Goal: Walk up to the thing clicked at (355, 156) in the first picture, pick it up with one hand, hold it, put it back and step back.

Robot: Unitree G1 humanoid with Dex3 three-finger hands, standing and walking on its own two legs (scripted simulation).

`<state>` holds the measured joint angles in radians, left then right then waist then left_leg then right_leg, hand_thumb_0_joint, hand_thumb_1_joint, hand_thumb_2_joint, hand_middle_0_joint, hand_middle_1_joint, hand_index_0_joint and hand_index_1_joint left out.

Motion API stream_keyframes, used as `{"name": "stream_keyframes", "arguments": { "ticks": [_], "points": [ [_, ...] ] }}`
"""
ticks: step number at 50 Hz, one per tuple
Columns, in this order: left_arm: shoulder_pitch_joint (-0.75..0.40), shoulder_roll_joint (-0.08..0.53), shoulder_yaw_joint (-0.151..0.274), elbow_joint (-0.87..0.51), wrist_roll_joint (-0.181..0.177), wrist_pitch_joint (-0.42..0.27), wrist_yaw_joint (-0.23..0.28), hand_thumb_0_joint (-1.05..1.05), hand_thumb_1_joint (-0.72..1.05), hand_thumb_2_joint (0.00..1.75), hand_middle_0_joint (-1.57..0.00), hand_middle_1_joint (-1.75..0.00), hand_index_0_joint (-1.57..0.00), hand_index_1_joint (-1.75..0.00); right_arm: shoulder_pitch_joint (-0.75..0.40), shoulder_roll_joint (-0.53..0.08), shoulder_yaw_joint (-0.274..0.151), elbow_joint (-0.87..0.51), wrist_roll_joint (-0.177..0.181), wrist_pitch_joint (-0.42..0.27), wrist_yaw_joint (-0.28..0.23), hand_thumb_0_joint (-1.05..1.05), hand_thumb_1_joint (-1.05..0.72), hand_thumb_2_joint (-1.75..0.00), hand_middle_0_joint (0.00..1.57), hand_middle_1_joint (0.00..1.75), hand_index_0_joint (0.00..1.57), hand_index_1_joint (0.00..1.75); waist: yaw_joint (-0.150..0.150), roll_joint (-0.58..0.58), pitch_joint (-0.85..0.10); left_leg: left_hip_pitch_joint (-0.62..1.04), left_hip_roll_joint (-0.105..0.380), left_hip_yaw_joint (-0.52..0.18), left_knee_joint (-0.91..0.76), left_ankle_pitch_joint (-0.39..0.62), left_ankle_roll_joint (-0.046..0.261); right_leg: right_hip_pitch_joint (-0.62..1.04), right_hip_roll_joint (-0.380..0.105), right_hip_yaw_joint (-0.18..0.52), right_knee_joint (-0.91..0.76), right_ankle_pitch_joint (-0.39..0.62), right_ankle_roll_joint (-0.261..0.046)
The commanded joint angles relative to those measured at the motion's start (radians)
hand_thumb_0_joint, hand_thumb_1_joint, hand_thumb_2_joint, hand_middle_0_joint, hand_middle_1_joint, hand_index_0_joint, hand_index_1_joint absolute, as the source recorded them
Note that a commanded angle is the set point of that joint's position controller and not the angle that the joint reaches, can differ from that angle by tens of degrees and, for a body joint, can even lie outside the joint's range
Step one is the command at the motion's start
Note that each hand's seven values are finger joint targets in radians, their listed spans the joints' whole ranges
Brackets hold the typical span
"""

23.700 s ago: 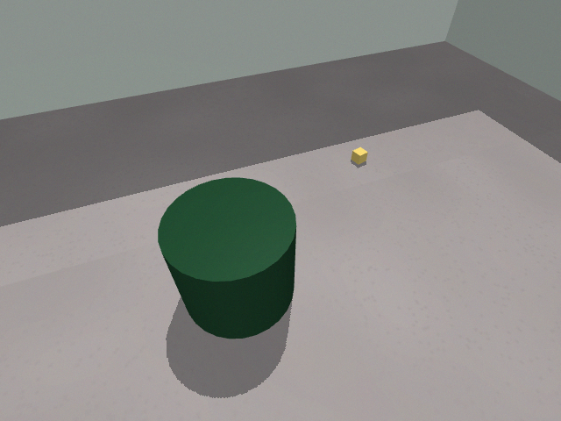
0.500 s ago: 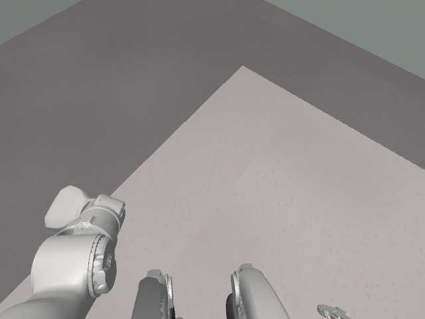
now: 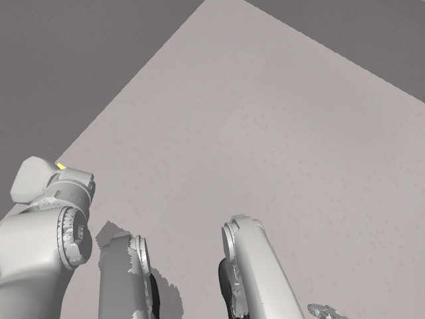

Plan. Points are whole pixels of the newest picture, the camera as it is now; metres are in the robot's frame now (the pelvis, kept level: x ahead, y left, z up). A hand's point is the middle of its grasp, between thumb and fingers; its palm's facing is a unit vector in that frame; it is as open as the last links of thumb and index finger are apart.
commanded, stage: crouch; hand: left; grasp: from above
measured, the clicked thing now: (65, 185) +0.44 +0.27 -0.20
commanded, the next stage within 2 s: lower in 0.94 s
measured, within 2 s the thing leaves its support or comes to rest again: rests again in 1.86 s
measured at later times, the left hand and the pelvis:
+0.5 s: hand (75, 193) +0.42 +0.26 -0.23, palm faces -0.09 -0.45 -0.89, open 8.5 cm; pelvis -0.01 +0.00 -0.09, yaw -1 degrees
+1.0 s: hand (77, 192) +0.44 +0.28 -0.28, palm faces -0.09 -0.44 -0.89, open 8.4 cm; pelvis -0.01 +0.00 -0.12, yaw -4 degrees
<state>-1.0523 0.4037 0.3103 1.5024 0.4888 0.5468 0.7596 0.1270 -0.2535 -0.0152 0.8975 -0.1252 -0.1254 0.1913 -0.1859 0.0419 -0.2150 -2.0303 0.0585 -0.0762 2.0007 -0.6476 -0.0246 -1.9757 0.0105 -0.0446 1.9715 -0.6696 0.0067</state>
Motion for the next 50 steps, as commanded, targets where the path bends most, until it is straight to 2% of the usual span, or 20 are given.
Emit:
{"name": "stream_keyframes", "arguments": {
  "ticks": [1,4,7,10,12,17,19,22,23,27,33,35,36,37,40,44,45,46,48,50],
  "points": [
    [-0.410,0.204,-0.011,-0.140,0.034,-0.014,0.034,0.00,0.60,0.44,-1.11,-0.25,-1.08,-0.29,0.166,-0.227,-0.065,-0.032,0.004,-0.014,0.009,0.00,-0.90,-0.90,0.20,0.30,0.20,0.30,-0.023,0.175,-0.676,0.501,-0.028,0.046,-0.141,0.155,-0.004,0.249,0.020,-0.043,-0.204,0.215,-0.023],
    [-0.395,0.226,-0.002,-0.118,0.043,-0.010,0.025,0.00,0.66,0.45,-1.15,-0.26,-1.12,-0.29,0.177,-0.229,-0.063,-0.033,-0.003,-0.010,0.019,0.00,-0.90,-0.90,0.20,0.30,0.20,0.30,-0.018,0.171,-0.667,0.465,-0.028,0.055,-0.102,0.169,-0.002,0.239,0.022,-0.042,-0.173,0.230,-0.020],
    [-0.397,0.237,0.001,-0.090,0.059,-0.004,0.017,0.00,0.69,0.45,-1.16,-0.26,-1.14,-0.29,0.173,-0.235,-0.065,-0.033,-0.006,-0.013,0.030,0.00,-0.90,-0.90,0.20,0.30,0.20,0.30,-0.031,0.150,-0.637,0.413,-0.029,0.053,-0.072,0.155,0.006,0.204,0.020,-0.045,-0.148,0.216,-0.018],
    [-0.405,0.266,0.014,-0.078,0.065,-0.007,0.015,0.00,0.70,0.43,-1.18,-0.24,-1.15,-0.28,0.182,-0.234,-0.066,-0.033,-0.008,-0.015,0.038,0.00,-0.91,-0.90,0.20,0.30,0.20,0.30,-0.021,0.135,-0.636,0.342,-0.031,0.072,-0.020,0.164,0.013,0.223,0.028,-0.032,-0.121,0.233,-0.012],
    [-0.408,0.266,0.023,-0.049,0.063,-0.004,0.018,0.00,0.76,0.45,-1.23,-0.23,-1.19,-0.27,0.193,-0.239,-0.064,-0.035,-0.013,-0.018,0.049,0.00,-0.90,-0.90,0.20,0.30,0.20,0.30,-0.032,0.123,-0.619,0.314,-0.028,0.072,0.003,0.175,0.013,0.222,0.029,-0.037,-0.094,0.251,-0.008],
    [-0.437,0.280,0.034,-0.009,0.074,-0.017,0.021,0.00,0.81,0.43,-1.25,-0.22,-1.22,-0.26,0.189,-0.253,-0.073,-0.018,-0.017,-0.027,0.063,0.00,-0.90,-0.90,0.20,0.30,0.20,0.30,-0.039,0.143,-0.597,0.275,-0.025,0.068,0.032,0.129,0.015,0.159,0.035,-0.047,-0.064,0.192,-0.013],
    [-0.478,0.321,0.047,-0.025,0.088,-0.027,0.019,0.00,0.83,0.48,-1.27,-0.26,-1.23,-0.30,0.199,-0.253,-0.066,-0.014,-0.026,-0.031,0.073,0.00,-0.90,-0.90,0.20,0.30,0.20,0.30,-0.049,0.144,-0.595,0.264,-0.023,0.072,0.061,0.130,0.017,0.161,0.034,-0.045,-0.048,0.186,-0.011],
    [-0.489,0.328,0.060,-0.008,0.087,-0.035,0.027,0.00,0.85,0.47,-1.29,-0.24,-1.25,-0.28,0.199,-0.271,-0.072,-0.005,-0.025,-0.042,0.085,0.00,-0.91,-0.90,0.20,0.30,0.20,0.30,-0.048,0.153,-0.606,0.238,-0.021,0.071,0.076,0.125,0.019,0.160,0.034,-0.051,-0.030,0.186,-0.008],
    [-0.491,0.365,0.075,-0.010,0.097,-0.040,0.028,0.00,0.84,0.47,-1.29,-0.23,-1.25,-0.27,0.196,-0.278,-0.070,-0.003,-0.025,-0.044,0.087,0.00,-0.91,-0.90,0.20,0.30,0.20,0.30,-0.046,0.165,-0.621,0.250,-0.020,0.064,0.080,0.119,0.019,0.150,0.032,-0.057,-0.021,0.178,-0.009],
    [-0.517,0.377,0.082,0.015,0.116,-0.051,0.027,0.00,0.89,0.47,-1.31,-0.24,-1.28,-0.28,0.207,-0.274,-0.053,0.008,-0.037,-0.056,0.108,0.00,-0.90,-0.90,0.20,0.30,0.20,0.30,-0.067,0.189,-0.574,0.262,-0.010,0.044,0.095,0.114,0.013,0.103,0.027,-0.082,0.019,0.182,-0.012],
    [-0.450,0.440,0.124,0.072,0.123,-0.048,0.033,0.00,0.84,0.49,-1.28,-0.25,-1.24,-0.29,0.221,-0.293,-0.047,0.015,-0.042,-0.063,0.127,0.00,-0.91,-0.90,0.20,0.30,0.20,0.30,-0.061,0.182,-0.551,0.194,-0.017,0.057,0.140,0.135,0.025,0.162,0.033,-0.083,0.032,0.211,0.001],
    [-0.500,0.454,0.120,0.034,0.124,-0.055,0.031,0.00,0.85,0.48,-1.28,-0.25,-1.25,-0.29,0.225,-0.294,-0.041,0.029,-0.045,-0.065,0.133,0.00,-0.91,-0.90,0.20,0.30,0.20,0.30,-0.070,0.187,-0.556,0.179,-0.016,0.050,0.150,0.130,0.027,0.159,0.034,-0.092,0.043,0.209,0.003],
    [-0.480,0.453,0.127,0.081,0.128,-0.051,0.031,0.00,0.84,0.48,-1.27,-0.25,-1.24,-0.29,0.232,-0.292,-0.034,0.024,-0.048,-0.067,0.139,0.00,-0.91,-0.90,0.20,0.30,0.20,0.30,-0.081,0.177,-0.527,0.192,-0.012,0.043,0.152,0.139,0.024,0.143,0.032,-0.099,0.054,0.222,0.001],
    [-0.455,0.463,0.131,0.085,0.129,-0.050,0.034,0.00,0.86,0.48,-1.29,-0.25,-1.26,-0.29,0.222,-0.302,-0.037,0.028,-0.049,-0.067,0.137,0.00,-0.91,-0.90,0.20,0.30,0.20,0.30,-0.071,0.174,-0.525,0.169,-0.013,0.043,0.153,0.131,0.027,0.154,0.038,-0.098,0.055,0.211,0.002],
    [-0.487,0.488,0.124,0.078,0.145,-0.053,0.029,0.00,0.88,0.48,-1.28,-0.29,-1.26,-0.32,0.222,-0.299,-0.021,0.034,-0.062,-0.076,0.150,0.00,-0.91,-0.90,0.20,0.30,0.20,0.30,-0.096,0.190,-0.483,0.175,-0.011,0.032,0.171,0.129,0.028,0.125,0.032,-0.113,0.074,0.215,0.002],
    [-0.451,0.492,0.134,0.066,0.140,-0.062,0.024,0.00,0.86,0.46,-1.28,-0.27,-1.25,-0.30,0.247,-0.308,-0.019,0.041,-0.059,-0.080,0.165,0.00,-0.91,-0.90,0.20,0.30,0.20,0.30,-0.081,0.210,-0.516,0.184,-0.009,0.031,0.173,0.172,0.021,0.178,0.042,-0.116,0.083,0.256,0.001],
    [-0.471,0.497,0.118,0.067,0.145,-0.061,0.020,0.00,0.86,0.45,-1.25,-0.30,-1.24,-0.32,0.242,-0.300,-0.009,0.042,-0.066,-0.081,0.168,0.00,-0.91,-0.90,0.20,0.30,0.20,0.30,-0.099,0.189,-0.496,0.152,-0.012,0.034,0.193,0.158,0.029,0.178,0.040,-0.116,0.083,0.249,0.006],
    [-0.453,0.508,0.141,0.048,0.143,-0.063,0.022,0.00,0.86,0.45,-1.26,-0.28,-1.24,-0.31,0.245,-0.311,-0.015,0.040,-0.056,-0.081,0.170,0.00,-0.91,-0.90,0.20,0.30,0.20,0.30,-0.076,0.221,-0.517,0.167,-0.012,0.031,0.182,0.159,0.027,0.170,0.041,-0.113,0.080,0.245,0.002],
    [-0.485,0.485,0.104,0.051,0.148,-0.060,0.014,0.00,0.88,0.44,-1.28,-0.28,-1.26,-0.30,0.234,-0.303,-0.006,0.050,-0.066,-0.082,0.177,0.00,-0.91,-0.90,0.20,0.30,0.20,0.30,-0.101,0.222,-0.483,0.164,-0.011,0.026,0.191,0.127,0.028,0.131,0.037,-0.124,0.091,0.214,-0.001],
    [-0.489,0.496,0.113,0.033,0.146,-0.065,0.011,0.00,0.89,0.45,-1.28,-0.29,-1.26,-0.31,0.244,-0.315,-0.006,0.049,-0.063,-0.086,0.181,0.00,-0.91,-0.90,0.20,0.30,0.20,0.30,-0.098,0.237,-0.482,0.185,-0.008,0.010,0.182,0.120,0.023,0.110,0.036,-0.133,0.101,0.205,-0.006]
  ]
}}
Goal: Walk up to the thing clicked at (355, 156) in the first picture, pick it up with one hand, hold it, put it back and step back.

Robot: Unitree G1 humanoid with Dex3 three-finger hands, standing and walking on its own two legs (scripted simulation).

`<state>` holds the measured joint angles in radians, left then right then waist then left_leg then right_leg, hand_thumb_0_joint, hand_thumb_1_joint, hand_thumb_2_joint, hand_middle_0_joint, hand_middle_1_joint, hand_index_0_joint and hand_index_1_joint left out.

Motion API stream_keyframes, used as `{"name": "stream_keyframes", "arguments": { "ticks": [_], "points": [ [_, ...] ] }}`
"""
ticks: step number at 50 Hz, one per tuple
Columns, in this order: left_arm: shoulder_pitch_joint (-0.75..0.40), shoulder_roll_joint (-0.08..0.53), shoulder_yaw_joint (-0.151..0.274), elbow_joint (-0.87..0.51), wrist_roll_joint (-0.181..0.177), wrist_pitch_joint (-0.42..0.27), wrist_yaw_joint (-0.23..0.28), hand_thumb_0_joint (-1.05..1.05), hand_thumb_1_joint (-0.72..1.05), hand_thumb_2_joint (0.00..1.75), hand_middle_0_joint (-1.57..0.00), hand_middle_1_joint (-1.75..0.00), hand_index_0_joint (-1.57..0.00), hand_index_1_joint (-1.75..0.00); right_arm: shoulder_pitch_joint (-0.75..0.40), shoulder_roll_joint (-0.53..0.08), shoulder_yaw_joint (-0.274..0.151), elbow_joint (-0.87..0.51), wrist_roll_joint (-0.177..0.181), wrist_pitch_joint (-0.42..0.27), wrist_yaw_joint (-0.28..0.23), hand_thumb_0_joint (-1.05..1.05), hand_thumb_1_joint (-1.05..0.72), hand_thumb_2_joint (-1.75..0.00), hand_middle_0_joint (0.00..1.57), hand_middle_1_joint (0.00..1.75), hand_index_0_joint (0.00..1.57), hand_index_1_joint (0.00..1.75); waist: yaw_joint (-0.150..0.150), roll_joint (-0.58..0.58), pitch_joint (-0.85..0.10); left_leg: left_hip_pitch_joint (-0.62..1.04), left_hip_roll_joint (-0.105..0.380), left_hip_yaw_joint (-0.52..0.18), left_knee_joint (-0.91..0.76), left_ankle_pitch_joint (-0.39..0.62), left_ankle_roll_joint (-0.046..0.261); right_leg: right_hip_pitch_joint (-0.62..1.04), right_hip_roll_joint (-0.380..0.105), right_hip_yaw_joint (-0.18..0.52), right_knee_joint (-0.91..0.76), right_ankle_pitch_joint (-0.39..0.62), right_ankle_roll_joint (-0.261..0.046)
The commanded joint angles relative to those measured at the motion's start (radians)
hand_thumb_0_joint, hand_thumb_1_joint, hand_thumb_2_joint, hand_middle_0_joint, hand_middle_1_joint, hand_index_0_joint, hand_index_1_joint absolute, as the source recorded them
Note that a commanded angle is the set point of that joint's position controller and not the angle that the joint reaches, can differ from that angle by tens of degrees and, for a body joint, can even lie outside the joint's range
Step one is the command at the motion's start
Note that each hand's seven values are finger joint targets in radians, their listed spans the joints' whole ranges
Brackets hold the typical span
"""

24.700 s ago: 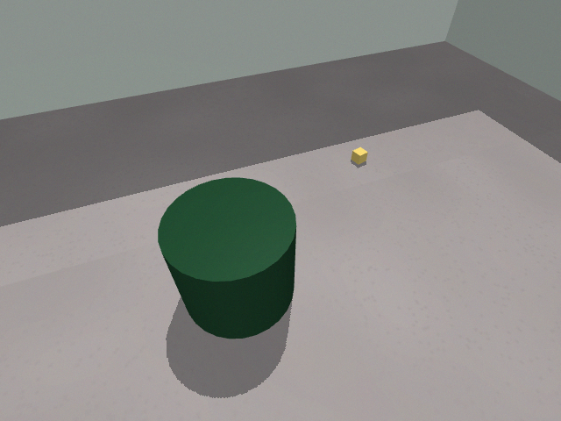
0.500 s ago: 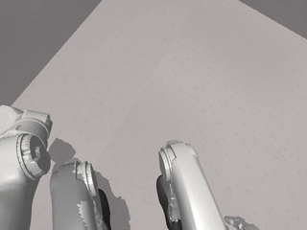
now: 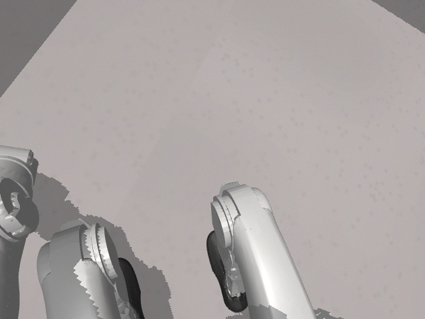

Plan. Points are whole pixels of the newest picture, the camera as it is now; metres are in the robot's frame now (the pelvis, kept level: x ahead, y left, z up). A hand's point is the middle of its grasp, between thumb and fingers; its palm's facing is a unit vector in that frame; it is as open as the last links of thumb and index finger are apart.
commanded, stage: lower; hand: left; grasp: from above
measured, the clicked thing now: (9, 168) +0.45 +0.32 -0.23
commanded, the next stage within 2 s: rest in 0.48 s
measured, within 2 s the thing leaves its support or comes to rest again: rests again in 0.86 s
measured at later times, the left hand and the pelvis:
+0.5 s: hand (13, 174) +0.43 +0.31 -0.20, palm faces -0.09 -0.46 -0.88, open 8.5 cm; pelvis +0.00 +0.00 -0.01, yaw -2 degrees
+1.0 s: hand (23, 176) +0.43 +0.30 -0.23, palm faces -0.06 -0.46 -0.88, open 8.5 cm; pelvis +0.00 +0.01 -0.01, yaw -4 degrees
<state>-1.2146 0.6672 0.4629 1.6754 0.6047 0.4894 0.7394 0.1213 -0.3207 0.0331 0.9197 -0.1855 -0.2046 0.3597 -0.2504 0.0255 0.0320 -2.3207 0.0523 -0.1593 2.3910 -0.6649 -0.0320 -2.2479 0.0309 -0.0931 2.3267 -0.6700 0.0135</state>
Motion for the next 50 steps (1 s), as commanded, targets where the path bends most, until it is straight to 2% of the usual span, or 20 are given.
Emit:
{"name": "stream_keyframes", "arguments": {
  "ticks": [1,2,3,4,5,10,13,20,23,24,25,29,32,34,35,36,39,40,48,50],
  "points": [
    [-0.288,0.229,-0.023,-0.137,0.027,-0.011,0.035,0.00,0.91,0.47,-1.30,-0.29,-1.28,-0.32,0.254,-0.249,-0.056,0.024,0.004,-0.005,0.014,0.00,-0.91,-0.90,0.20,0.30,0.20,0.30,-0.018,0.269,-0.746,0.492,0.000,0.095,-0.213,0.160,0.027,0.392,0.020,-0.082,-0.256,0.223,-0.015],
    [-0.318,0.234,-0.038,-0.137,0.034,-0.011,0.035,0.00,0.89,0.46,-1.28,-0.30,-1.26,-0.32,0.257,-0.248,-0.051,0.029,-0.004,-0.008,0.017,0.00,-0.91,-0.90,0.20,0.30,0.20,0.30,-0.039,0.256,-0.730,0.478,-0.001,0.094,-0.205,0.157,0.030,0.397,0.017,-0.088,-0.250,0.227,-0.012],
    [-0.321,0.234,-0.042,-0.154,0.033,-0.012,0.032,0.00,0.83,0.48,-1.26,-0.28,-1.23,-0.31,0.251,-0.249,-0.051,0.025,-0.004,-0.007,0.020,0.00,-0.91,-0.90,0.20,0.30,0.20,0.30,-0.038,0.252,-0.729,0.464,-0.002,0.099,-0.201,0.162,0.032,0.413,0.021,-0.083,-0.254,0.235,-0.010],
    [-0.274,0.243,-0.013,-0.132,0.029,-0.012,0.036,0.00,0.81,0.49,-1.24,-0.28,-1.21,-0.32,0.261,-0.257,-0.057,0.020,0.005,-0.005,0.019,0.00,-0.91,-0.90,0.20,0.30,0.20,0.30,-0.020,0.244,-0.750,0.449,-0.003,0.107,-0.199,0.172,0.034,0.444,0.027,-0.073,-0.265,0.244,-0.009],
    [-0.280,0.233,-0.016,-0.121,0.025,-0.013,0.036,0.00,0.79,0.47,-1.22,-0.27,-1.19,-0.31,0.271,-0.252,-0.052,0.020,0.005,-0.004,0.021,0.00,-0.91,-0.90,0.20,0.30,0.20,0.30,-0.026,0.238,-0.752,0.444,-0.004,0.106,-0.198,0.177,0.034,0.445,0.024,-0.074,-0.259,0.250,-0.010],
    [-0.359,0.233,-0.057,-0.084,0.034,-0.023,0.049,0.00,0.81,0.46,-1.23,-0.30,-1.20,-0.33,0.250,-0.262,-0.031,0.039,-0.020,-0.016,0.026,0.00,-0.91,-0.90,0.20,0.30,0.20,0.30,-0.076,0.238,-0.638,0.447,0.003,0.069,-0.202,0.120,0.032,0.353,0.018,-0.099,-0.238,0.199,-0.017],
    [-0.310,0.274,-0.030,-0.072,0.035,-0.025,0.061,0.00,0.79,0.39,-1.20,-0.25,-1.18,-0.27,0.238,-0.281,-0.030,0.045,-0.016,-0.023,0.029,0.00,-0.91,-0.90,0.20,0.30,0.20,0.30,-0.057,0.268,-0.633,0.473,0.001,0.060,-0.215,0.095,0.033,0.349,0.020,-0.105,-0.246,0.169,-0.020],
    [-0.330,0.278,-0.057,-0.057,0.035,-0.040,0.064,0.00,0.77,0.46,-1.18,-0.31,-1.16,-0.34,0.231,-0.281,0.010,0.030,-0.030,-0.034,0.050,0.00,-0.92,-0.90,0.20,0.30,0.20,0.30,-0.085,0.287,-0.637,0.487,0.006,0.053,-0.189,0.146,0.028,0.367,0.023,-0.120,-0.222,0.230,-0.020],
    [-0.315,0.294,-0.036,-0.060,0.024,-0.046,0.075,0.00,0.76,0.45,-1.19,-0.31,-1.16,-0.33,0.234,-0.298,0.011,0.025,-0.023,-0.037,0.056,0.00,-0.92,-0.90,0.20,0.30,0.20,0.30,-0.075,0.311,-0.647,0.507,0.010,0.047,-0.197,0.147,0.025,0.386,0.027,-0.121,-0.225,0.236,-0.022],
    [-0.324,0.288,-0.055,-0.060,0.027,-0.044,0.076,0.00,0.75,0.47,-1.17,-0.33,-1.15,-0.36,0.232,-0.289,0.022,0.020,-0.032,-0.038,0.062,0.00,-0.92,-0.90,0.20,0.30,0.20,0.30,-0.097,0.302,-0.632,0.491,0.008,0.053,-0.182,0.154,0.028,0.397,0.027,-0.123,-0.225,0.248,-0.018],
    [-0.302,0.306,-0.033,-0.056,0.023,-0.046,0.082,0.00,0.74,0.48,-1.17,-0.33,-1.15,-0.35,0.241,-0.303,0.021,0.014,-0.026,-0.038,0.064,0.00,-0.92,-0.91,0.20,0.30,0.20,0.30,-0.085,0.302,-0.654,0.495,0.009,0.049,-0.189,0.163,0.027,0.415,0.032,-0.120,-0.229,0.254,-0.020],
    [-0.301,0.310,-0.019,-0.051,0.002,-0.047,0.099,0.00,0.71,0.49,-1.15,-0.33,-1.12,-0.36,0.244,-0.307,0.031,0.010,-0.027,-0.037,0.074,0.00,-0.92,-0.91,0.20,0.30,0.20,0.30,-0.093,0.290,-0.648,0.474,0.010,0.054,-0.171,0.177,0.032,0.448,0.035,-0.119,-0.237,0.280,-0.014],
    [-0.289,0.323,-0.016,-0.028,-0.018,-0.048,0.104,0.00,0.69,0.50,-1.16,-0.26,-1.12,-0.31,0.242,-0.314,0.048,-0.002,-0.030,-0.037,0.080,0.00,-0.92,-0.91,0.20,0.30,0.20,0.30,-0.103,0.287,-0.628,0.461,0.012,0.049,-0.167,0.180,0.032,0.458,0.038,-0.123,-0.232,0.288,-0.013],
    [-0.315,0.337,-0.044,-0.039,-0.015,-0.045,0.099,0.00,0.71,0.45,-1.16,-0.26,-1.12,-0.30,0.217,-0.314,0.058,0.001,-0.040,-0.040,0.085,0.00,-0.92,-0.90,0.20,0.30,0.20,0.30,-0.119,0.286,-0.590,0.460,0.007,0.046,-0.162,0.149,0.038,0.429,0.033,-0.132,-0.227,0.261,-0.010],
    [-0.288,0.353,-0.012,-0.019,-0.019,-0.048,0.108,0.00,0.71,0.46,-1.16,-0.25,-1.12,-0.29,0.228,-0.328,0.058,-0.007,-0.031,-0.041,0.085,0.00,-0.91,-0.90,0.20,0.30,0.20,0.30,-0.115,0.280,-0.596,0.465,0.012,0.036,-0.168,0.150,0.036,0.440,0.038,-0.134,-0.235,0.260,-0.012],
    [-0.297,0.363,-0.030,-0.034,-0.015,-0.048,0.110,0.00,0.72,0.42,-1.16,-0.24,-1.13,-0.28,0.222,-0.329,0.060,-0.003,-0.036,-0.040,0.088,0.00,-0.92,-0.91,0.20,0.30,0.20,0.30,-0.119,0.288,-0.587,0.451,0.007,0.038,-0.168,0.137,0.039,0.445,0.035,-0.132,-0.230,0.252,-0.011],
    [-0.257,0.374,-0.001,-0.008,-0.022,-0.052,0.122,0.00,0.73,0.43,-1.17,-0.22,-1.14,-0.26,0.228,-0.337,0.070,-0.019,-0.028,-0.043,0.096,0.00,-0.91,-0.91,0.20,0.30,0.20,0.30,-0.116,0.284,-0.594,0.458,0.012,0.029,-0.166,0.147,0.037,0.456,0.040,-0.136,-0.232,0.261,-0.012],
    [-0.289,0.370,-0.024,-0.024,-0.028,-0.054,0.123,0.00,0.75,0.41,-1.18,-0.24,-1.16,-0.27,0.216,-0.329,0.079,-0.016,-0.039,-0.044,0.099,0.00,-0.92,-0.91,0.20,0.30,0.20,0.30,-0.129,0.291,-0.578,0.456,0.011,0.030,-0.164,0.143,0.038,0.454,0.036,-0.138,-0.225,0.265,-0.011],
    [-0.274,0.369,-0.018,-0.005,-0.072,-0.063,0.139,0.00,0.75,0.44,-1.19,-0.23,-1.15,-0.27,0.200,-0.354,0.100,-0.051,-0.030,-0.054,0.113,0.00,-0.92,-0.91,0.20,0.30,0.20,0.30,-0.152,0.307,-0.549,0.459,0.018,0.014,-0.152,0.144,0.033,0.453,0.042,-0.148,-0.220,0.282,-0.011],
    [-0.263,0.353,-0.045,0.015,-0.069,-0.066,0.129,0.00,0.76,0.46,-1.19,-0.25,-1.16,-0.29,0.214,-0.359,0.113,-0.060,-0.031,-0.053,0.115,0.00,-0.92,-0.91,0.20,0.30,0.20,0.30,-0.165,0.296,-0.540,0.455,0.016,0.011,-0.148,0.155,0.031,0.452,0.046,-0.153,-0.214,0.293,-0.013]
  ]
}}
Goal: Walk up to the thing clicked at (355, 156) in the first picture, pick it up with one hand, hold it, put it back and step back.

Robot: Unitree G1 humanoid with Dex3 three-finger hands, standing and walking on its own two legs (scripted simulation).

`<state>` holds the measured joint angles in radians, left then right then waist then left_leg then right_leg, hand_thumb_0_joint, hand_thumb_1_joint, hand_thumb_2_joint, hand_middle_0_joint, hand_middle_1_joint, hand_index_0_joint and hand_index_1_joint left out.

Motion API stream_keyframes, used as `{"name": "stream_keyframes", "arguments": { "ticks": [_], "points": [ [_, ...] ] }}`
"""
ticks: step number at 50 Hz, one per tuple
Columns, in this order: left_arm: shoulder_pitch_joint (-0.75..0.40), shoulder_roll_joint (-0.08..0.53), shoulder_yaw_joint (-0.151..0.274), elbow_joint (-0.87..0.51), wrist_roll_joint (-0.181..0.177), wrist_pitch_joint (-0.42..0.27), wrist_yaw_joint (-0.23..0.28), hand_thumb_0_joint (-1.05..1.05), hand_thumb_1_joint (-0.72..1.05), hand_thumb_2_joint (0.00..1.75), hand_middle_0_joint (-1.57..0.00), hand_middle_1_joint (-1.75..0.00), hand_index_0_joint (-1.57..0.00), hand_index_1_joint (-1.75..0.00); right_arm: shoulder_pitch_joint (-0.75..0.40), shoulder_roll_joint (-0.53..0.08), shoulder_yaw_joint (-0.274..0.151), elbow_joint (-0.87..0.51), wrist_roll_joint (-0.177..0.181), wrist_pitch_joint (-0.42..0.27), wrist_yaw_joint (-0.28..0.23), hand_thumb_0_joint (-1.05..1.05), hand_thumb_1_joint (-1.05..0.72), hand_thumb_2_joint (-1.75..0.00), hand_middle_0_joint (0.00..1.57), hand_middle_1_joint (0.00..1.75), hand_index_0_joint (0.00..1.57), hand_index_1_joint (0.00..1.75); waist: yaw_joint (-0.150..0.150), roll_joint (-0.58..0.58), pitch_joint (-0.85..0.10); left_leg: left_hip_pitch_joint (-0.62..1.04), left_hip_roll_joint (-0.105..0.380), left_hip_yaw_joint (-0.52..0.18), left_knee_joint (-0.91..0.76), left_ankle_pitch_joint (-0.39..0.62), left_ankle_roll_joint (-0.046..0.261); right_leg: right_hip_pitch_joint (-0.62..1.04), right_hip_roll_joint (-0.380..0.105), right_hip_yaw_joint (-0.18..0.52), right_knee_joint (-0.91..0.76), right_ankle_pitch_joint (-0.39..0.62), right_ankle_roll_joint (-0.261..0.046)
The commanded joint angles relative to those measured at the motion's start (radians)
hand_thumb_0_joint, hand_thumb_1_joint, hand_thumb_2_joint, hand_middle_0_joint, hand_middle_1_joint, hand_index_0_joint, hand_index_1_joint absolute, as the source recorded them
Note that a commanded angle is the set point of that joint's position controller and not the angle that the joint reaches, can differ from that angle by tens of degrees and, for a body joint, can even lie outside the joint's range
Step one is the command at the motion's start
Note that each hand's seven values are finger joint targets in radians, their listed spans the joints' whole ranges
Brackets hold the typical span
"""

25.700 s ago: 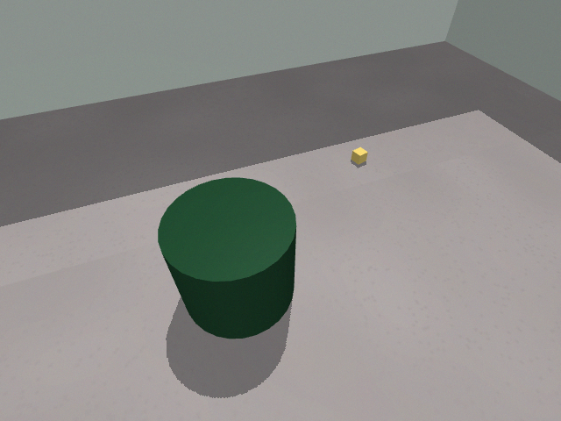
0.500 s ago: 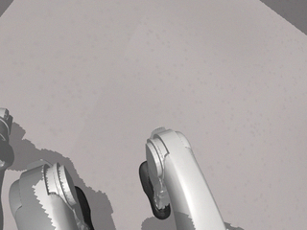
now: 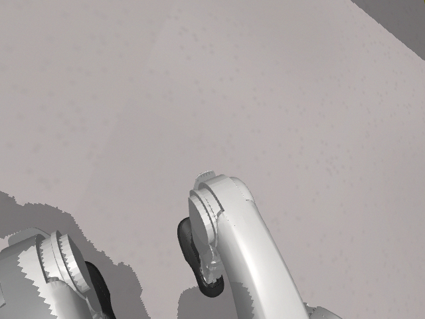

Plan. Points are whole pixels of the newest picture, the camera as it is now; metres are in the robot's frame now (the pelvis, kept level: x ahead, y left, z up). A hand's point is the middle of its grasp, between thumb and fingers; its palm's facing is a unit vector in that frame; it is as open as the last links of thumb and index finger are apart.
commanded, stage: rest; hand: left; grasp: from above
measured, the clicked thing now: out of the picture +0.43 +0.34 -0.29
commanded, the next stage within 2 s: open in 0.08 s
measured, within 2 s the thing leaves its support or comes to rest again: neither
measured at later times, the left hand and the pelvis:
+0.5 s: hand out of the picture +0.41 +0.32 -0.23, palm faces -0.02 -0.48 -0.88, open 9.3 cm; pelvis +0.00 +0.00 +0.00, yaw -1 degrees
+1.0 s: hand out of the picture +0.41 +0.32 -0.24, palm faces -0.02 -0.49 -0.87, open 11.5 cm; pelvis +0.00 +0.00 +0.00, yaw -1 degrees
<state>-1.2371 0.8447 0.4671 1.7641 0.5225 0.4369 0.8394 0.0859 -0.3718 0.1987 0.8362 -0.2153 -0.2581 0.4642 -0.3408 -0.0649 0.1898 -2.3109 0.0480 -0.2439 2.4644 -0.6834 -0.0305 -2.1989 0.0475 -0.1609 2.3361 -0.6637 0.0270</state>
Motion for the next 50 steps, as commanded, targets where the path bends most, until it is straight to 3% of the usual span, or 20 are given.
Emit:
{"name": "stream_keyframes", "arguments": {
  "ticks": [1,2,3,4,6,9,14,21,22,25,28,31,35,39,40,43,49,50],
  "points": [
    [-0.242,0.183,-0.046,-0.075,0.011,-0.018,0.029,0.00,0.78,0.47,-1.21,-0.26,-1.17,-0.30,0.243,-0.307,-0.049,0.018,-0.003,0.000,0.011,0.00,-0.92,-0.91,0.20,0.30,0.20,0.30,-0.075,0.370,-0.692,0.423,0.020,0.097,-0.217,0.169,0.034,0.411,0.032,-0.083,-0.230,0.282,-0.024],
    [-0.231,0.197,-0.038,-0.060,0.016,-0.016,0.030,0.00,0.79,0.46,-1.21,-0.25,-1.18,-0.29,0.244,-0.316,-0.053,0.020,0.004,-0.002,0.009,0.00,-0.92,-0.91,0.20,0.30,0.20,0.30,-0.066,0.371,-0.680,0.413,0.019,0.094,-0.223,0.152,0.035,0.399,0.032,-0.082,-0.233,0.264,-0.026],
    [-0.241,0.189,-0.055,-0.072,0.015,-0.014,0.024,0.00,0.80,0.44,-1.20,-0.26,-1.18,-0.29,0.233,-0.308,-0.045,0.014,-0.001,-0.005,0.012,0.00,-0.92,-0.91,0.20,0.30,0.20,0.30,-0.078,0.372,-0.653,0.423,0.017,0.092,-0.215,0.142,0.036,0.376,0.024,-0.088,-0.227,0.256,-0.024],
    [-0.215,0.192,-0.038,-0.056,0.009,-0.017,0.026,0.00,0.78,0.45,-1.20,-0.25,-1.17,-0.29,0.239,-0.319,-0.044,0.005,0.004,-0.005,0.012,0.00,-0.92,-0.91,0.20,0.30,0.20,0.30,-0.071,0.367,-0.668,0.426,0.020,0.087,-0.219,0.149,0.034,0.389,0.033,-0.085,-0.235,0.259,-0.025],
    [-0.236,0.183,-0.069,-0.065,0.006,-0.019,0.019,0.00,0.80,0.39,-1.21,-0.24,-1.19,-0.26,0.228,-0.321,-0.041,0.011,-0.002,-0.008,0.014,0.00,-0.92,-0.91,0.20,0.30,0.20,0.30,-0.089,0.365,-0.635,0.411,0.015,0.083,-0.224,0.121,0.037,0.372,0.027,-0.094,-0.227,0.237,-0.024],
    [-0.214,0.183,-0.076,-0.054,0.003,-0.018,0.009,0.00,0.76,0.38,-1.17,-0.23,-1.15,-0.26,0.222,-0.323,-0.035,-0.002,0.008,-0.016,0.008,0.00,-0.92,-0.91,0.20,0.30,0.20,0.30,-0.089,0.345,-0.620,0.414,0.014,0.076,-0.217,0.087,0.039,0.349,0.032,-0.093,-0.236,0.202,-0.024],
    [-0.197,0.189,-0.076,-0.051,0.008,-0.024,0.007,0.00,0.36,0.44,-0.82,-0.30,-0.79,-0.34,0.236,-0.328,-0.035,-0.005,0.017,-0.023,0.004,0.00,-0.91,-0.90,0.20,0.30,0.20,0.30,-0.082,0.358,-0.627,0.414,0.016,0.071,-0.228,0.102,0.036,0.360,0.036,-0.095,-0.235,0.220,-0.027],
    [-0.212,0.196,-0.055,-0.072,-0.026,-0.030,0.015,0.00,0.11,0.52,-0.69,-0.35,-0.65,-0.40,0.227,-0.337,-0.028,-0.008,0.023,-0.039,0.000,0.00,-0.91,-0.90,0.20,0.30,0.20,0.30,-0.076,0.389,-0.633,0.448,0.026,0.062,-0.229,0.097,0.028,0.350,0.035,-0.101,-0.233,0.221,-0.029],
    [-0.207,0.190,-0.066,-0.078,-0.025,-0.029,0.013,0.00,0.10,0.55,-0.69,-0.38,-0.65,-0.43,0.239,-0.329,-0.022,-0.018,0.016,-0.040,0.001,0.00,-0.91,-0.91,0.20,0.30,0.20,0.30,-0.087,0.386,-0.645,0.446,0.019,0.070,-0.219,0.123,0.031,0.378,0.038,-0.095,-0.235,0.245,-0.027],
    [-0.208,0.209,-0.051,-0.094,-0.026,-0.026,0.019,0.00,0.06,0.59,-0.65,-0.41,-0.60,-0.46,0.237,-0.334,-0.021,-0.015,0.022,-0.038,0.000,0.00,-0.91,-0.90,0.20,0.30,0.20,0.30,-0.069,0.399,-0.668,0.452,0.023,0.074,-0.220,0.144,0.028,0.396,0.042,-0.096,-0.238,0.264,-0.028],
    [-0.223,0.198,-0.070,-0.112,-0.027,-0.021,0.017,0.00,0.00,0.61,-0.60,-0.45,-0.56,-0.50,0.232,-0.332,-0.016,-0.022,0.018,-0.039,0.002,0.00,-0.91,-0.91,0.20,0.30,0.20,0.30,-0.079,0.411,-0.664,0.468,0.024,0.080,-0.210,0.151,0.025,0.397,0.036,-0.101,-0.224,0.276,-0.027],
    [-0.219,0.236,-0.046,-0.121,-0.017,-0.022,0.026,0.00,0.00,0.65,-0.59,-0.47,-0.55,-0.52,0.230,-0.342,-0.024,0.000,0.026,-0.039,0.000,0.00,-0.91,-0.91,0.20,0.30,0.20,0.30,-0.068,0.428,-0.669,0.470,0.025,0.080,-0.222,0.146,0.026,0.411,0.033,-0.101,-0.230,0.274,-0.025],
    [-0.209,0.234,-0.044,-0.131,0.002,-0.016,0.031,0.00,-0.08,0.66,-0.54,-0.48,-0.49,-0.54,0.240,-0.336,-0.028,-0.010,0.030,-0.036,0.002,0.00,-0.91,-0.91,0.20,0.30,0.20,0.30,-0.067,0.449,-0.674,0.497,0.030,0.068,-0.229,0.147,0.023,0.389,0.036,-0.104,-0.226,0.272,-0.033],
    [-0.220,0.222,-0.055,-0.136,-0.008,-0.014,0.030,0.00,-0.08,0.69,-0.52,-0.53,-0.47,-0.58,0.232,-0.333,-0.026,-0.009,0.024,-0.036,0.005,0.00,-0.91,-0.90,0.20,0.30,0.20,0.30,-0.082,0.418,-0.656,0.471,0.025,0.082,-0.217,0.154,0.029,0.412,0.033,-0.101,-0.231,0.287,-0.025],
    [-0.205,0.230,-0.041,-0.124,-0.012,-0.013,0.032,0.00,-0.10,0.69,-0.51,-0.53,-0.46,-0.58,0.233,-0.340,-0.029,-0.007,0.030,-0.035,0.004,0.00,-0.91,-0.90,0.20,0.30,0.20,0.30,-0.077,0.411,-0.648,0.466,0.029,0.074,-0.217,0.144,0.032,0.397,0.032,-0.104,-0.235,0.275,-0.025],
    [-0.214,0.215,-0.062,-0.126,-0.019,-0.012,0.021,0.00,-0.13,0.69,-0.48,-0.56,-0.44,-0.60,0.221,-0.331,-0.025,-0.006,0.026,-0.040,0.004,0.00,-0.91,-0.90,0.20,0.30,0.20,0.30,-0.087,0.395,-0.628,0.466,0.024,0.077,-0.218,0.122,0.032,0.387,0.028,-0.106,-0.235,0.254,-0.022],
    [-0.190,0.221,-0.054,-0.117,-0.016,-0.008,0.024,0.00,-0.17,0.73,-0.44,-0.58,-0.40,-0.63,0.242,-0.344,-0.029,-0.013,0.033,-0.039,0.003,0.00,-0.91,-0.90,0.20,0.30,0.20,0.30,-0.072,0.409,-0.665,0.483,0.028,0.069,-0.225,0.147,0.029,0.404,0.038,-0.102,-0.239,0.279,-0.029],
    [-0.202,0.216,-0.069,-0.130,-0.014,-0.010,0.022,0.00,-0.17,0.73,-0.43,-0.60,-0.39,-0.64,0.233,-0.333,-0.027,-0.007,0.030,-0.039,0.006,0.00,-0.91,-0.90,0.20,0.30,0.20,0.30,-0.076,0.420,-0.654,0.481,0.027,0.068,-0.230,0.148,0.028,0.397,0.031,-0.104,-0.231,0.276,-0.028]
  ]
}}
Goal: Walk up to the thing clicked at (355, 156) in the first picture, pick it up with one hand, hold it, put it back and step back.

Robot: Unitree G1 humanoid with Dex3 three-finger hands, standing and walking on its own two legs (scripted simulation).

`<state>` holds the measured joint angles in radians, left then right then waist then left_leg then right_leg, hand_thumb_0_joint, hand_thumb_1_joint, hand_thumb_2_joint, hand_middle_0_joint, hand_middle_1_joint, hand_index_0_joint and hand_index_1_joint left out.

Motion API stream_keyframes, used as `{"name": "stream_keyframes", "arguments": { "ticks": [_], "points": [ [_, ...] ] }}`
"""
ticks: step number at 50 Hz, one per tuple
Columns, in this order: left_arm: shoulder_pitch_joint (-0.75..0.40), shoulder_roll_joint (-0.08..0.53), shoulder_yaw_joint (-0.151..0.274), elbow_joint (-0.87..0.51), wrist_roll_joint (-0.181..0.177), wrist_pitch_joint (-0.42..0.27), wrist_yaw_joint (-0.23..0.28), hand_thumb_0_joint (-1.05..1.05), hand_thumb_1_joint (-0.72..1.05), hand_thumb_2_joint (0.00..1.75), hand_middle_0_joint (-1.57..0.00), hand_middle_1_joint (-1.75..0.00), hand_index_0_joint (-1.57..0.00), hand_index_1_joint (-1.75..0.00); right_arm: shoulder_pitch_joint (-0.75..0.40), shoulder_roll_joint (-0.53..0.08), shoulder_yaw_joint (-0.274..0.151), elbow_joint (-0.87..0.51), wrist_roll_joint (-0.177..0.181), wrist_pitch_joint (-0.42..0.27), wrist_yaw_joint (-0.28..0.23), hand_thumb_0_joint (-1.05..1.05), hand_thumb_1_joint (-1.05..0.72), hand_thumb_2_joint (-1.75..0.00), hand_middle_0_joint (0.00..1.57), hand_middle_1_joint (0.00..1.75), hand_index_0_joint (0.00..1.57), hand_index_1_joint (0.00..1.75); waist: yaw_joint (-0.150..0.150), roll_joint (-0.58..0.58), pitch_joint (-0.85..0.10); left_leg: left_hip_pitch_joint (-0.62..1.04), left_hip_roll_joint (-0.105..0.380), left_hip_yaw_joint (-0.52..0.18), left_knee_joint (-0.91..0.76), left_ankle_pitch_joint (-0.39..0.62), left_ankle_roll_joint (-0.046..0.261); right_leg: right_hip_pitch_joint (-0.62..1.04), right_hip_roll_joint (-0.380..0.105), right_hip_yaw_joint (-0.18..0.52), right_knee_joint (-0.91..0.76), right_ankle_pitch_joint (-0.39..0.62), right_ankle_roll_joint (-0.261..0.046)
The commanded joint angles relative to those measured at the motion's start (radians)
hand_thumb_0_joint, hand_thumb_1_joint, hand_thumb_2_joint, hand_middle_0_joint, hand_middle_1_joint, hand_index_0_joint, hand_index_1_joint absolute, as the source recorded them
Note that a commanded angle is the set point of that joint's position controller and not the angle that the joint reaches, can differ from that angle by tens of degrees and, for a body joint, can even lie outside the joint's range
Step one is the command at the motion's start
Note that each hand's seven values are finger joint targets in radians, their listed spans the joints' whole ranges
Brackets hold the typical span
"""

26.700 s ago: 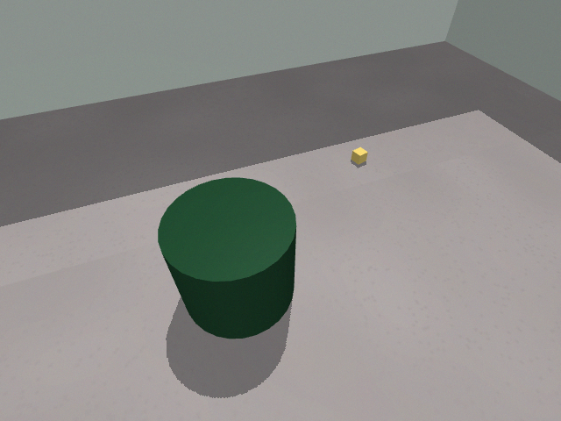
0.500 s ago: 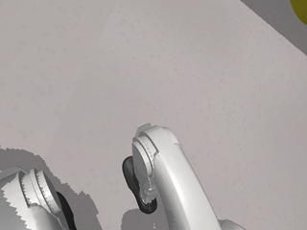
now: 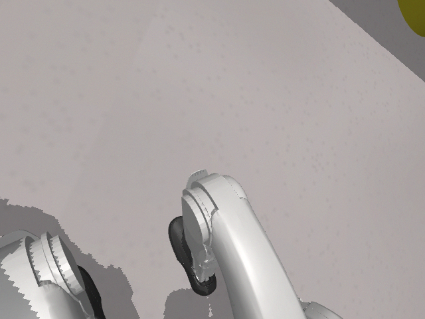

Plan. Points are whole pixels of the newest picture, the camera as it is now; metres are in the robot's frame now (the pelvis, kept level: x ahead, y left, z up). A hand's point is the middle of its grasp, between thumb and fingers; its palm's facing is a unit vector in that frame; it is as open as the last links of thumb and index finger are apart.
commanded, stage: open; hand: left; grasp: from above
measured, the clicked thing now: out of the picture +0.42 +0.35 -0.29
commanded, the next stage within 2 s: withdraw in 0.62 s
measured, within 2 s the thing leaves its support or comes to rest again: neither
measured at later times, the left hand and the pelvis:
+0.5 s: hand out of the picture +0.41 +0.33 -0.24, palm faces +0.00 -0.49 -0.87, open 12.4 cm; pelvis +0.00 +0.00 +0.00, yaw +0 degrees
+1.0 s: hand out of the picture +0.42 +0.34 -0.22, palm faces +0.05 -0.47 -0.88, open 12.9 cm; pelvis +0.00 +0.00 +0.00, yaw +1 degrees
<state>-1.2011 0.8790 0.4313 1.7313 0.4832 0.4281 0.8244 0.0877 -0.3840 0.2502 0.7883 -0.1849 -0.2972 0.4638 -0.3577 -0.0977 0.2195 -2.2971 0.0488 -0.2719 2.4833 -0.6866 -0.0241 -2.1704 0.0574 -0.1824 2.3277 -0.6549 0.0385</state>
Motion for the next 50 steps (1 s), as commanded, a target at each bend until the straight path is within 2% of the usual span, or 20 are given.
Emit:
{"name": "stream_keyframes", "arguments": {
  "ticks": [1,3,5,6,11,12,14,17,24,25,26,29,31,34,37,42,44,45,47,50],
  "points": [
    [-0.249,0.175,-0.032,-0.094,0.017,-0.001,0.036,0.00,-0.18,0.73,-0.43,-0.60,-0.39,-0.64,0.237,-0.325,-0.075,0.036,-0.002,0.001,0.009,0.00,-0.90,-0.90,0.20,0.30,0.20,0.30,-0.067,0.448,-0.680,0.479,0.027,0.088,-0.252,0.156,0.021,0.360,0.020,-0.088,-0.213,0.272,-0.040],
    [-0.251,0.170,-0.048,-0.102,0.019,-0.001,0.032,0.00,-0.19,0.74,-0.41,-0.62,-0.37,-0.66,0.222,-0.322,-0.073,0.033,-0.006,-0.001,0.007,0.00,-0.90,-0.90,0.20,0.30,0.20,0.30,-0.072,0.444,-0.670,0.475,0.025,0.095,-0.244,0.145,0.022,0.357,0.023,-0.087,-0.219,0.263,-0.038],
    [-0.243,0.193,-0.026,-0.089,0.025,-0.003,0.038,0.00,-0.21,0.74,-0.40,-0.62,-0.36,-0.66,0.228,-0.334,-0.079,0.038,0.003,-0.001,0.005,0.00,-0.90,-0.90,0.20,0.30,0.20,0.30,-0.065,0.455,-0.657,0.470,0.029,0.088,-0.257,0.123,0.022,0.339,0.023,-0.088,-0.226,0.242,-0.042],
    [-0.253,0.187,-0.048,-0.104,0.023,-0.001,0.032,0.00,-0.20,0.73,-0.39,-0.64,-0.36,-0.67,0.206,-0.322,-0.076,0.046,-0.005,-0.003,0.006,0.00,-0.90,-0.90,0.20,0.30,0.20,0.30,-0.069,0.445,-0.646,0.466,0.020,0.101,-0.249,0.105,0.024,0.341,0.015,-0.087,-0.224,0.227,-0.036],
    [-0.225,0.192,-0.019,-0.084,0.021,-0.006,0.041,0.00,-0.23,0.80,-0.38,-0.67,-0.34,-0.71,0.232,-0.329,-0.076,0.034,0.002,-0.004,0.007,0.00,-0.90,-0.90,0.20,0.30,0.20,0.30,-0.060,0.459,-0.670,0.491,0.028,0.089,-0.254,0.138,0.021,0.355,0.022,-0.087,-0.224,0.253,-0.041],
    [-0.236,0.178,-0.039,-0.092,0.017,-0.005,0.036,0.00,-0.23,0.78,-0.37,-0.67,-0.33,-0.71,0.215,-0.321,-0.070,0.036,-0.004,-0.007,0.008,0.00,-0.90,-0.90,0.20,0.30,0.20,0.30,-0.068,0.452,-0.658,0.476,0.024,0.093,-0.244,0.127,0.024,0.349,0.016,-0.086,-0.221,0.245,-0.039],
    [-0.244,0.178,-0.041,-0.101,0.009,-0.009,0.033,0.00,-0.22,0.80,-0.38,-0.68,-0.34,-0.72,0.220,-0.324,-0.069,0.030,-0.006,-0.007,0.008,0.00,-0.90,-0.90,0.20,0.30,0.20,0.30,-0.072,0.434,-0.670,0.474,0.024,0.094,-0.244,0.139,0.023,0.364,0.021,-0.087,-0.220,0.258,-0.037],
    [-0.225,0.197,-0.024,-0.085,0.016,-0.006,0.037,0.00,-0.24,0.80,-0.35,-0.69,-0.32,-0.73,0.221,-0.325,-0.072,0.040,-0.003,-0.008,0.006,0.00,-0.90,-0.90,0.20,0.30,0.20,0.30,-0.056,0.441,-0.683,0.464,0.024,0.100,-0.249,0.140,0.023,0.377,0.026,-0.082,-0.232,0.254,-0.038],
    [-0.246,0.197,-0.028,-0.099,0.005,-0.007,0.034,0.00,-0.25,0.82,-0.33,-0.73,-0.30,-0.77,0.213,-0.321,-0.063,0.035,-0.007,-0.011,0.005,0.00,-0.90,-0.90,0.20,0.30,0.20,0.30,-0.064,0.429,-0.680,0.456,0.022,0.111,-0.227,0.159,0.027,0.396,0.021,-0.077,-0.229,0.278,-0.031],
    [-0.226,0.211,-0.011,-0.085,0.020,-0.009,0.041,0.00,-0.25,0.84,-0.34,-0.73,-0.30,-0.77,0.233,-0.326,-0.069,0.040,-0.002,-0.010,0.003,0.00,-0.90,-0.90,0.20,0.30,0.20,0.30,-0.059,0.439,-0.692,0.459,0.025,0.105,-0.237,0.157,0.028,0.394,0.028,-0.077,-0.239,0.272,-0.036],
    [-0.240,0.210,-0.029,-0.096,0.023,-0.005,0.036,0.00,-0.24,0.83,-0.34,-0.74,-0.30,-0.77,0.221,-0.319,-0.065,0.044,-0.005,-0.010,0.003,0.00,-0.90,-0.90,0.20,0.30,0.20,0.30,-0.064,0.440,-0.672,0.457,0.022,0.108,-0.233,0.134,0.028,0.377,0.021,-0.077,-0.236,0.251,-0.035],
    [-0.236,0.195,-0.032,-0.093,0.011,-0.006,0.031,0.00,-0.27,0.83,-0.31,-0.74,-0.28,-0.78,0.212,-0.322,-0.067,0.040,-0.006,-0.014,0.006,0.00,-0.90,-0.90,0.20,0.30,0.20,0.30,-0.065,0.440,-0.663,0.476,0.025,0.095,-0.242,0.127,0.024,0.358,0.018,-0.088,-0.222,0.240,-0.036],
    [-0.224,0.216,-0.017,-0.086,0.030,-0.008,0.037,0.00,-0.28,0.82,-0.32,-0.73,-0.28,-0.77,0.229,-0.331,-0.072,0.042,0.002,-0.014,0.004,0.00,-0.90,-0.90,0.20,0.30,0.20,0.30,-0.061,0.458,-0.677,0.482,0.028,0.089,-0.255,0.124,0.024,0.358,0.023,-0.086,-0.232,0.241,-0.040],
    [-0.227,0.196,-0.026,-0.087,0.026,-0.008,0.039,0.00,-0.25,0.86,-0.34,-0.75,-0.30,-0.79,0.228,-0.327,-0.075,0.043,0.000,-0.013,0.006,0.00,-0.90,-0.90,0.20,0.30,0.20,0.30,-0.061,0.458,-0.668,0.481,0.028,0.089,-0.254,0.127,0.024,0.355,0.021,-0.085,-0.229,0.245,-0.040],
    [-0.238,0.181,-0.038,-0.089,0.004,-0.010,0.032,0.00,-0.30,0.80,-0.28,-0.80,-0.29,-0.79,0.218,-0.329,-0.071,0.041,-0.007,-0.018,0.006,0.00,-0.91,-0.90,0.20,0.30,0.20,0.30,-0.076,0.428,-0.653,0.473,0.023,0.091,-0.245,0.132,0.028,0.365,0.018,-0.090,-0.223,0.250,-0.034],
    [-0.230,0.227,-0.016,-0.134,0.038,-0.010,0.034,0.00,-0.33,0.82,-0.26,-0.81,-0.27,-0.81,0.223,-0.318,-0.072,0.045,0.002,-0.018,0.006,0.00,-0.91,-0.90,0.20,0.30,0.20,0.30,-0.036,0.478,-0.712,0.490,0.027,0.106,-0.247,0.168,0.022,0.385,0.021,-0.076,-0.231,0.282,-0.039],
    [-0.264,0.211,-0.042,-0.187,0.049,-0.004,0.016,0.00,-0.35,0.83,-0.24,-0.83,-0.25,-0.82,0.215,-0.295,-0.073,0.046,-0.001,-0.018,0.008,0.00,-0.91,-0.90,0.20,0.30,0.20,0.30,-0.028,0.505,-0.742,0.515,0.025,0.127,-0.240,0.184,0.015,0.392,0.016,-0.073,-0.218,0.293,-0.039],
    [-0.252,0.228,-0.031,-0.233,0.072,-0.002,0.009,0.00,-0.35,0.83,-0.24,-0.83,-0.25,-0.82,0.232,-0.293,-0.081,0.039,0.002,-0.016,0.009,0.00,-0.91,-0.90,0.20,0.30,0.20,0.30,-0.016,0.538,-0.780,0.535,0.027,0.126,-0.242,0.210,0.014,0.389,0.023,-0.070,-0.221,0.310,-0.042],
    [-0.240,0.249,-0.015,-0.340,0.094,0.006,-0.009,0.00,-0.37,0.85,-0.22,-0.85,-0.23,-0.84,0.236,-0.285,-0.112,0.053,0.012,-0.008,0.005,0.00,-0.91,-0.90,0.20,0.30,0.20,0.30,0.031,0.604,-0.861,0.573,0.023,0.141,-0.276,0.218,0.007,0.405,0.019,-0.062,-0.221,0.306,-0.051],
    [-0.174,0.198,-0.049,-0.489,0.125,0.043,-0.069,0.00,-0.44,0.89,-0.18,-0.88,-0.18,-0.88,0.239,-0.269,-0.166,0.016,0.046,0.020,-0.007,0.00,-0.92,-0.90,0.20,0.30,0.20,0.30,0.091,0.640,-1.029,0.618,0.016,0.171,-0.286,0.272,0.010,0.427,0.025,-0.033,-0.233,0.344,-0.064]
  ]
}}
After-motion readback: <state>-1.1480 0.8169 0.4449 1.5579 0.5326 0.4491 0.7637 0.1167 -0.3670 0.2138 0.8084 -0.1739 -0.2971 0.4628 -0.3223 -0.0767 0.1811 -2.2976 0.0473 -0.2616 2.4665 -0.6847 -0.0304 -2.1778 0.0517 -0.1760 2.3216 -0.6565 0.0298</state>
